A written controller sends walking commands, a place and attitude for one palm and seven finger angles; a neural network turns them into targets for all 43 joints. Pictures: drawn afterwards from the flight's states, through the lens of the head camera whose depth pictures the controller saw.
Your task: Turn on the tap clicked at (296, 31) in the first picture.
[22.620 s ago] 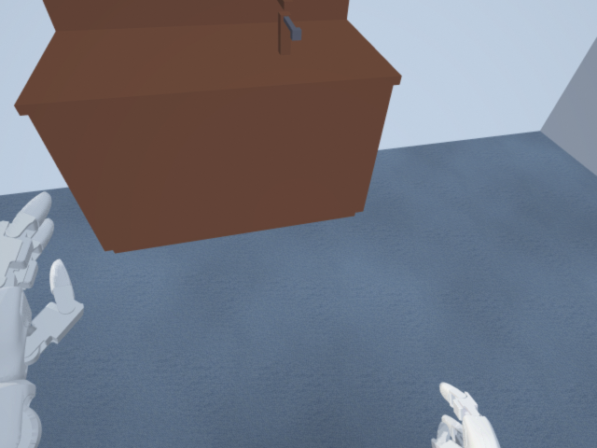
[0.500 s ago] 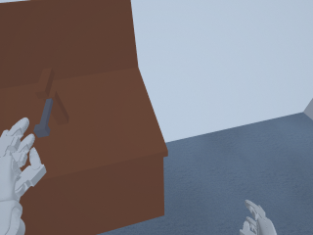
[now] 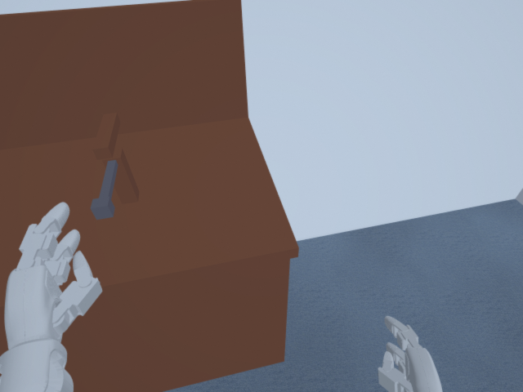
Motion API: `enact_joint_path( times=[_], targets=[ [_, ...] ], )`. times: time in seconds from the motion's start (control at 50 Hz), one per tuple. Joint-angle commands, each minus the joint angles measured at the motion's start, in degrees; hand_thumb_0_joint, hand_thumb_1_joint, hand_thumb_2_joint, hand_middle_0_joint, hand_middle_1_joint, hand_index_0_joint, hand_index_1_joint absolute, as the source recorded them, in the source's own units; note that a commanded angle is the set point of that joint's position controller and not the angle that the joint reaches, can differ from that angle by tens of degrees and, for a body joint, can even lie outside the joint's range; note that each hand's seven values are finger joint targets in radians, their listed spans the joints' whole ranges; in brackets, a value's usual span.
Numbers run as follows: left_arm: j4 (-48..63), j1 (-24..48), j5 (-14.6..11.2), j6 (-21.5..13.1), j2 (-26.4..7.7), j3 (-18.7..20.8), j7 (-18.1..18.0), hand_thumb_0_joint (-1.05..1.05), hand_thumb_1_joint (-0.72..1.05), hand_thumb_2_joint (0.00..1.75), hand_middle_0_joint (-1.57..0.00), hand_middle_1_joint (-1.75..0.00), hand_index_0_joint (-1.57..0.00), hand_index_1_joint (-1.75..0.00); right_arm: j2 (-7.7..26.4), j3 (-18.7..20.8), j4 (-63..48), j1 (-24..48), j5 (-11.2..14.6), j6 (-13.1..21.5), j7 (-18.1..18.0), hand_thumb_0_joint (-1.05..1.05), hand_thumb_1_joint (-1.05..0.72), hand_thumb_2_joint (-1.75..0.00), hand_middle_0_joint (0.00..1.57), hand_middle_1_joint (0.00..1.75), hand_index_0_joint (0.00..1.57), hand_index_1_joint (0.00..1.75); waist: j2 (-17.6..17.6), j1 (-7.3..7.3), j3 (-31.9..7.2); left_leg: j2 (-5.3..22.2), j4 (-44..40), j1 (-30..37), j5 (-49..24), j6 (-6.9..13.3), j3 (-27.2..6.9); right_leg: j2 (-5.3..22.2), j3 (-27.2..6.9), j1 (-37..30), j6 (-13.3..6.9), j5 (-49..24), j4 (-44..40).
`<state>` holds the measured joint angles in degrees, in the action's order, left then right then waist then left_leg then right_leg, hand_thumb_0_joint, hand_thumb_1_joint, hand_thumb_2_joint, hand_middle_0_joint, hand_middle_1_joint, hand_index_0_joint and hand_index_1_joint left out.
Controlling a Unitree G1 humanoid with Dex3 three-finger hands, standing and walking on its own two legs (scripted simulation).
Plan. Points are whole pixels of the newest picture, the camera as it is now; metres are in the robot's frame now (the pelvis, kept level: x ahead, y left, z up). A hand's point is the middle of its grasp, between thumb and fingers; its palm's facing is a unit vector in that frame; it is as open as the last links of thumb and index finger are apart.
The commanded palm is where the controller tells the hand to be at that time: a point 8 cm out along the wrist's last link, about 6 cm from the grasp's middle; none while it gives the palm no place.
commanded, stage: turn the palm inward beside the body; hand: left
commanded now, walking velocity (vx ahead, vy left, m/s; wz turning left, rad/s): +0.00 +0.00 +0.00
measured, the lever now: (103, 208) +0.36 +0.33 +0.10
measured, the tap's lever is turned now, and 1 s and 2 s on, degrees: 0 0 0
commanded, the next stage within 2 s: reach beside the lever's end, fingers flat in 0.68 s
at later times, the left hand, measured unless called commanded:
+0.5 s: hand (105, 282) +0.19 +0.22 +0.15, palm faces +0.49 -0.86 -0.12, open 7.4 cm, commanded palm +0.14 +0.26 +0.16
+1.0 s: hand (103, 279) +0.20 +0.23 +0.15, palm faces +0.56 -0.82 -0.13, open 7.4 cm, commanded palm +0.16 +0.28 +0.15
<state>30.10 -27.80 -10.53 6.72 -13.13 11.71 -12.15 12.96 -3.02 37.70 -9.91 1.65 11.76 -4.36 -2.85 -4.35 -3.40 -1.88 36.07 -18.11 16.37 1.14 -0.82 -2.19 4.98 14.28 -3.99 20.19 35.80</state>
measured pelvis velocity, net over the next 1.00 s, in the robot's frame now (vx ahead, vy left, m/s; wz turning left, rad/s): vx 0.01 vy -0.03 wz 0.02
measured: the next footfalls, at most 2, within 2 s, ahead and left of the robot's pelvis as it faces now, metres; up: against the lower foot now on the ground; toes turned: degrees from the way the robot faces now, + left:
none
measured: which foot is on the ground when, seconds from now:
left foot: down 0.00-1.00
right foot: down 0.00-1.00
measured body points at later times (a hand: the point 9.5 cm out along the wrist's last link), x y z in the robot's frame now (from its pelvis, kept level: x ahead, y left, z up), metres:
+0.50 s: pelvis +0.01 -0.01 +0.00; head -0.03 -0.04 +0.45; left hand +0.16 +0.26 +0.16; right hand +0.22 -0.22 -0.07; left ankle +0.03 +0.11 -0.72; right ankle -0.01 -0.07 -0.72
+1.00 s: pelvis +0.01 -0.03 +0.00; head -0.02 -0.06 +0.45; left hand +0.17 +0.27 +0.15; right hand +0.21 -0.25 -0.08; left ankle +0.03 +0.11 -0.72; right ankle -0.01 -0.07 -0.72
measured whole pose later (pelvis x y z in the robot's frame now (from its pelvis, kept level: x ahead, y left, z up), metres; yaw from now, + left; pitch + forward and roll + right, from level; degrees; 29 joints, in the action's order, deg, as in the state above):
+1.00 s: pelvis +0.01 -0.03 +0.00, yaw +1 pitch -2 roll +1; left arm 23.4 -24.3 -14.2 9.2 -13.3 16.1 -12.7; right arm 13.6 -2.0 40.6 -10.0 2.3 11.1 -5.4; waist -3.5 -3.8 -3.0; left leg -0.2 33.9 -15.7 16.0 -0.9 -2.8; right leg -4.2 6.6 11.1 -6.1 19.6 32.3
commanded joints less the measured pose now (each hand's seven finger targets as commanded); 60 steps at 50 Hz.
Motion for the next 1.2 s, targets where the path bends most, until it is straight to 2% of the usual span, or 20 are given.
enact_joint_path(
  times=[0.0,0.08,0.16,0.22,0.26,0.28,0.36,0.44,0.5,0.66,0.68,0.78,0.86,0.88,0.94,1.0,1.1,1.14,1.16,1.18],
  targets=[
    [12.3,4.9,-0.1,-2.1,-7.3,5.1,-1.0,0.00,0.90,0.90,-0.20,-0.30,-0.20,-0.30,6.1,2.1,-10.0,10.1,0.3,2.7,-1.0,0.00,-0.90,-0.90,0.20,0.30,0.20,0.30,1.6,-0.19,-0.2,1.5,-7.1,3.0,0.3,0.5,-3.1,2.1,-3.1,4.2,2.9,-1.1,-9.2],
    [14.3,5.8,-0.3,-1.0,-6.2,3.8,-1.1,0.00,0.90,0.90,-0.20,-0.30,-0.20,-0.30,5.9,1.9,-9.9,10.8,0.3,2.7,-1.1,0.00,-0.90,-0.90,0.20,0.30,0.20,0.30,-0.5,-0.03,0.2,1.3,-7.6,4.0,0.8,0.5,-3.2,2.3,-3.1,4.0,2.8,-1.0,-9.7],
    [15.7,6.4,-0.1,-1.3,-8.4,6.0,-1.9,0.00,0.90,0.90,-0.20,-0.30,-0.20,-0.30,6.2,2.1,-9.3,9.8,-0.1,3.1,-1.1,0.00,-0.90,-0.90,0.20,0.30,0.20,0.30,-0.3,-0.38,-1.4,1.4,-7.0,4.9,-3.1,0.3,-3.2,2.0,-3.0,3.1,2.7,-4.0,-9.4],
    [15.0,6.2,-0.6,-1.4,-6.1,4.1,-1.7,0.00,0.90,0.90,-0.20,-0.30,-0.20,-0.30,6.1,2.1,-9.5,10.1,0.0,3.3,-0.9,0.00,-0.90,-0.90,0.20,0.30,0.20,0.30,0.2,0.01,-1.4,1.5,-6.7,5.4,-4.6,0.3,-3.2,2.1,-2.9,3.1,2.6,-5.4,-9.2],
    [14.0,4.9,-1.0,-0.6,-7.5,6.1,-1.8,0.00,0.90,0.90,-0.20,-0.30,-0.20,-0.30,6.2,2.2,-8.8,9.8,0.0,3.3,-1.0,0.00,-0.90,-0.90,0.20,0.30,0.20,0.30,-0.5,-0.63,-1.3,1.4,-6.7,5.4,-6.1,0.2,-3.1,2.1,-3.1,2.2,2.6,-7.0,-9.6],
    [14.0,5.5,-1.3,-0.4,-5.2,3.9,-1.4,0.00,0.90,0.90,-0.20,-0.30,-0.20,-0.30,6.0,2.1,-9.1,9.9,0.1,3.1,-0.9,0.00,-0.90,-0.90,0.20,0.30,0.20,0.30,0.7,0.01,-1.5,1.4,-6.8,5.5,-6.3,0.1,-3.1,2.3,-2.9,1.9,2.6,-7.5,-9.4],
    [13.9,4.2,-0.9,0.9,-7.2,5.5,-1.2,0.00,0.90,0.90,-0.20,-0.30,-0.20,-0.30,6.3,2.3,-9.0,9.7,0.2,2.7,-0.9,0.00,-0.90,-0.90,0.20,0.30,0.20,0.30,0.2,-0.66,-1.7,1.3,-6.6,5.9,-8.9,0.1,-2.6,2.3,-3.1,0.8,2.6,-10.5,-9.6],
    [14.2,4.5,-1.5,0.7,-6.4,5.3,-1.3,0.00,0.90,0.90,-0.20,-0.30,-0.20,-0.30,6.2,2.4,-9.5,9.4,0.1,2.6,-0.9,0.00,-0.90,-0.90,0.20,0.30,0.20,0.30,3.3,-0.35,-2.9,1.1,-6.0,6.0,-10.5,0.4,-2.2,2.5,-3.2,0.2,3.1,-13.1,-9.4],
    [14.7,5.0,-1.1,-0.3,-6.3,5.1,-1.7,0.00,0.90,0.90,-0.20,-0.30,-0.20,-0.30,6.0,2.5,-9.4,9.3,0.1,2.6,-0.7,0.00,-0.90,-0.90,0.20,0.30,0.20,0.30,1.1,-0.28,-2.3,1.1,-6.0,6.3,-10.3,0.3,-2.0,2.5,-3.6,0.3,3.0,-12.8,-9.6],
    [12.7,3.9,-1.0,-0.6,-7.3,6.1,-1.7,0.00,0.90,0.90,-0.20,-0.30,-0.20,-0.30,6.0,2.5,-8.7,9.0,0.1,2.8,-0.8,0.00,-0.90,-0.90,0.20,0.30,0.20,0.30,1.9,-0.45,-1.2,0.9,-5.6,5.2,-8.5,0.8,-1.6,3.0,-4.9,0.0,3.5,-12.4,-11.2],
    [13.3,4.5,-1.4,-0.7,-5.2,4.1,-1.4,0.00,0.90,0.90,-0.20,-0.30,-0.20,-0.30,5.8,2.4,-9.2,9.5,0.2,2.8,-0.9,0.00,-0.90,-0.90,0.20,0.30,0.20,0.30,2.0,0.06,-1.3,0.8,-5.6,5.4,-8.6,0.8,-1.6,3.4,-5.1,-0.2,3.7,-13.1,-11.1],
    [11.8,3.9,-1.9,-0.7,-7.4,7.1,-1.4,0.00,0.90,0.90,-0.20,-0.30,-0.20,-0.30,5.8,2.6,-8.6,8.8,0.3,2.7,-1.0,0.00,-0.90,-0.90,0.20,0.30,0.20,0.30,3.6,-0.13,-2.0,0.8,-5.0,4.5,-8.4,0.8,-1.5,4.0,-6.3,-1.3,4.4,-14.8,-11.8],
    [9.1,7.9,-1.8,-1.4,-9.9,9.7,-1.9,0.00,0.90,0.90,-0.20,-0.30,-0.20,-0.30,5.7,2.7,-7.5,8.9,0.4,2.5,-1.3,0.00,-0.90,-0.90,0.20,0.30,0.20,0.30,1.6,0.15,0.2,0.6,-4.5,3.6,-6.3,0.8,-1.5,4.3,-8.0,-0.1,4.7,-11.9,-13.3],
    [7.9,9.7,-2.2,-1.6,-8.7,8.7,-1.6,0.00,0.90,0.90,-0.20,-0.30,-0.20,-0.30,5.6,2.5,-7.5,9.2,0.5,2.5,-1.4,0.00,-0.90,-0.90,0.20,0.30,0.20,0.30,2.1,0.79,0.8,0.6,-4.7,3.3,-5.5,0.8,-1.6,4.5,-8.1,0.5,4.6,-10.3,-13.5],
    [4.2,13.7,-3.2,-1.9,-10.9,11.2,-1.0,0.00,0.90,0.90,-0.20,-0.30,-0.20,-0.30,5.8,2.8,-6.5,9.9,0.7,2.4,-2.0,0.00,-0.90,-0.90,0.20,0.30,0.20,0.30,3.9,1.24,1.0,0.6,-3.8,1.9,-3.9,0.7,-1.8,5.5,-10.3,0.4,5.4,-8.5,-14.8],
    [2.0,15.6,-3.7,-2.3,-12.1,12.4,0.1,0.00,0.90,0.90,-0.20,-0.30,-0.20,-0.30,5.8,2.9,-6.0,10.5,0.9,2.7,-2.1,0.00,-0.90,-0.90,0.20,0.30,0.20,0.30,1.4,0.87,-0.2,0.7,-4.0,1.5,-3.9,0.4,-2.1,6.2,-11.3,-0.6,5.4,-8.9,-14.7],
    [-0.7,17.1,-4.2,-2.8,-12.6,12.7,2.2,0.00,0.90,0.90,-0.20,-0.30,-0.20,-0.30,6.3,3.1,-5.7,9.6,1.0,3.5,-2.3,0.00,-0.90,-0.90,0.20,0.30,0.20,0.30,-0.1,0.86,-2.7,0.6,-4.9,3.0,-5.9,0.5,-2.1,5.4,-9.7,-1.7,5.0,-12.9,-13.0],
    [-2.0,15.1,-4.7,-3.0,-13.0,14.0,2.9,0.00,0.90,0.90,-0.20,-0.30,-0.20,-0.30,6.8,3.4,-5.8,8.8,0.9,3.5,-2.3,0.00,-0.90,-0.90,0.20,0.30,0.20,0.30,3.3,0.39,-4.9,0.5,-4.9,2.7,-8.4,0.5,-2.0,5.3,-9.0,-3.6,5.4,-19.2,-11.4],
    [-3.4,13.5,-4.5,-2.9,-14.0,15.6,2.9,0.00,0.90,0.90,-0.20,-0.30,-0.20,-0.30,6.7,3.5,-5.5,8.2,1.1,3.3,-2.2,0.00,-0.90,-0.90,0.20,0.30,0.20,0.30,2.5,-0.26,-5.0,0.5,-5.2,3.1,-9.0,0.5,-1.7,4.7,-8.1,-3.8,5.1,-19.4,-11.3],
    [-2.4,15.0,-4.8,-3.3,-11.8,13.3,3.1,0.00,0.90,0.90,-0.20,-0.30,-0.20,-0.30,6.6,3.3,-6.2,8.4,1.1,3.4,-2.2,0.00,-0.90,-0.90,0.20,0.30,0.20,0.30,2.7,0.43,-5.0,0.3,-5.5,3.5,-9.3,0.6,-1.7,4.6,-7.6,-3.5,5.1,-19.8,-10.9]
  ],
)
